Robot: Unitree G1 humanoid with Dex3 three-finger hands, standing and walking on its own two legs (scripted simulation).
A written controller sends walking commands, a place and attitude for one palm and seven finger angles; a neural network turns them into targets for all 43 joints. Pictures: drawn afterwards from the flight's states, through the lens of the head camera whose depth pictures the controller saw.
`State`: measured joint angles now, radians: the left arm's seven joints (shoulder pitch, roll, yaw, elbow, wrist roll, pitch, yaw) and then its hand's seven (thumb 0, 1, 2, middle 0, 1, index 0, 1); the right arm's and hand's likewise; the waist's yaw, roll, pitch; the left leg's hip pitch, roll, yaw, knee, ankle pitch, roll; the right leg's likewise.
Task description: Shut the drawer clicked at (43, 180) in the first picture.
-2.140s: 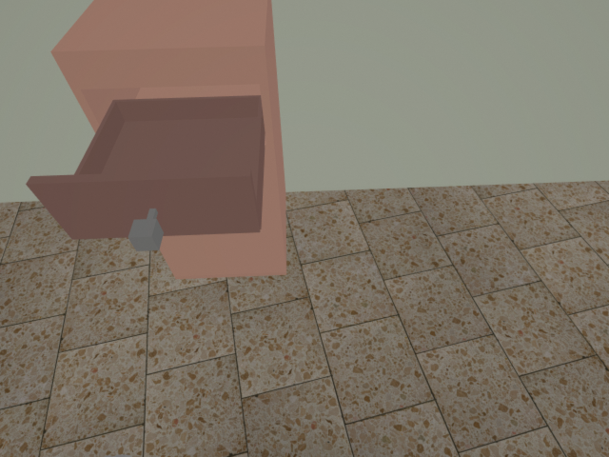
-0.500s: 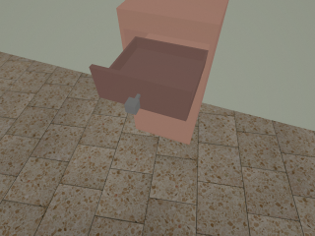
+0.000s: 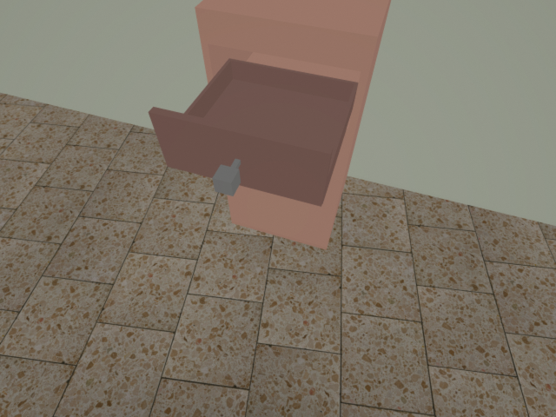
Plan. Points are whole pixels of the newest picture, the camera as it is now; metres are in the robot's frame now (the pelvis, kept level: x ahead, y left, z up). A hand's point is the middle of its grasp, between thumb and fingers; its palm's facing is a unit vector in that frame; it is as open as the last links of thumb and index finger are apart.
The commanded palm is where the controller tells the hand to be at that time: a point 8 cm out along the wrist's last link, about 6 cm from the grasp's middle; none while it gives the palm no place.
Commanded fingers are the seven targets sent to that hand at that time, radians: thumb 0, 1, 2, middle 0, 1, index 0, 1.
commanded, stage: turn to face it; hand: left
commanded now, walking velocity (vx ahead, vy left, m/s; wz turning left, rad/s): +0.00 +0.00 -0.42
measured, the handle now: (230, 173) +0.56 +0.14 -0.04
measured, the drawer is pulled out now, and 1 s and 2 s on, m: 0.30 0.30 0.30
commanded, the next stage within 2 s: take the last steps up to it in 0.58 s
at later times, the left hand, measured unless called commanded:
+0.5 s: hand out of the picture +0.05 +0.21 -0.19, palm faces -0.09 -0.97 -0.23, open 7.4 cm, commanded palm none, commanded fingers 0.00 0.90 0.90 -0.20 -0.30 -0.20 -0.30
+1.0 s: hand out of the picture +0.09 +0.17 -0.18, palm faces -0.21 -0.96 -0.20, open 7.4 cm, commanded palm none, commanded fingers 0.00 0.90 0.90 -0.20 -0.30 -0.20 -0.30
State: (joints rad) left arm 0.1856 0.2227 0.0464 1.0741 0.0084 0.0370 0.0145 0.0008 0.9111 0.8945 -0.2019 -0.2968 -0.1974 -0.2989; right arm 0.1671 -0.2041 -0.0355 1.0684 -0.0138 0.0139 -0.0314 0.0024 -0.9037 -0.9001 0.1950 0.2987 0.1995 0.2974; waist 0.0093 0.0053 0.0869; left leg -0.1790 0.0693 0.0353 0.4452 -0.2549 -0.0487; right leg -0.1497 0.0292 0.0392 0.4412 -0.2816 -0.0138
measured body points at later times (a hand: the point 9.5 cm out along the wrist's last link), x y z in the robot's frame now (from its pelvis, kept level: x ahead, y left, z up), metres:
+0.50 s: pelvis -0.02 +0.01 -0.01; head +0.04 +0.02 +0.44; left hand +0.05 +0.26 -0.17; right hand +0.05 -0.26 -0.14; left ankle -0.01 +0.14 -0.75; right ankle -0.03 -0.11 -0.74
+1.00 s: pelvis +0.01 -0.02 +0.00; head +0.06 -0.02 +0.44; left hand +0.10 +0.22 -0.16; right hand -0.01 -0.27 -0.15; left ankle +0.07 +0.10 -0.73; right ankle -0.07 -0.13 -0.74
